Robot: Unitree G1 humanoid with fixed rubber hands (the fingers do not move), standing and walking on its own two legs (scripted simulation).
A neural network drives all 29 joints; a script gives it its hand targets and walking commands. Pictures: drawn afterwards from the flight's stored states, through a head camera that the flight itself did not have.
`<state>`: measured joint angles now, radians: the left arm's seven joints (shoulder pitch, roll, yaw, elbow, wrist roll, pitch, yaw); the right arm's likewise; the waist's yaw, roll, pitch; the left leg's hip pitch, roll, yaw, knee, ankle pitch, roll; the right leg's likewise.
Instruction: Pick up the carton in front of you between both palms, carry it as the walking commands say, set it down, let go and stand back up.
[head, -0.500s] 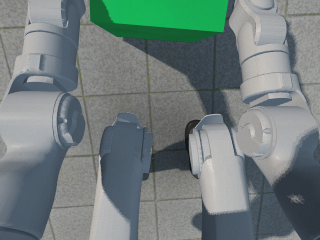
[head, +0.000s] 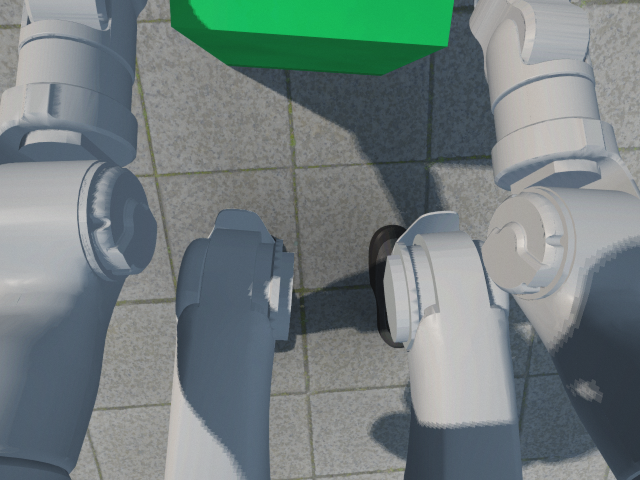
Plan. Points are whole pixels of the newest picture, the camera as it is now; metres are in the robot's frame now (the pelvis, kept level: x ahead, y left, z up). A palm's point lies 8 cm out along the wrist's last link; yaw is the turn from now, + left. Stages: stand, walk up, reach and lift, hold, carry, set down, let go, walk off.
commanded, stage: set down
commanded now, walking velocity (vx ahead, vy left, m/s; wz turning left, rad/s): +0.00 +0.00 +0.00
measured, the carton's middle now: out of the picture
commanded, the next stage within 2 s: let go in 1.72 s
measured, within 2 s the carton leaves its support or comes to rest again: neither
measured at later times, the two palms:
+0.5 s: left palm out of the picture +0.56 +0.19 -0.19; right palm out of the picture +0.56 -0.13 -0.19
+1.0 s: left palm out of the picture +0.59 +0.22 -0.06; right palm out of the picture +0.58 -0.15 -0.06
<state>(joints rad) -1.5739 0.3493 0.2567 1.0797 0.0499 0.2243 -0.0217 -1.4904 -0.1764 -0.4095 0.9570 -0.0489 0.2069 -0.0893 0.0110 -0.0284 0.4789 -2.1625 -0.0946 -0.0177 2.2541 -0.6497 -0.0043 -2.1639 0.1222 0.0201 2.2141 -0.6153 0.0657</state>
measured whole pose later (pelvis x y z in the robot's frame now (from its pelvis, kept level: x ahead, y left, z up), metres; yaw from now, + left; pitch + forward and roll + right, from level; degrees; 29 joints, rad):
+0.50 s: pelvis +0.01 +0.00 -0.01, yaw +0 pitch +32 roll -2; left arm -1.57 0.37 0.26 1.11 0.06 0.14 -0.04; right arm -1.53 -0.22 -0.39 1.06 -0.05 0.13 -0.07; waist 0.01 -0.02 0.52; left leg -2.16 -0.08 -0.01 2.29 -0.68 0.00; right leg -2.16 0.11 0.01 2.25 -0.65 0.06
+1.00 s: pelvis +0.00 +0.00 +0.05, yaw +0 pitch +39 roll -2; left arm -1.59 0.48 0.11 1.14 -0.14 0.20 0.03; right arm -1.50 -0.28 -0.24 0.99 0.14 0.20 -0.17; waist -0.01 -0.02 0.27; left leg -2.15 -0.04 -0.01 2.07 -0.59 0.02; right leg -2.15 0.07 -0.01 2.04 -0.57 0.03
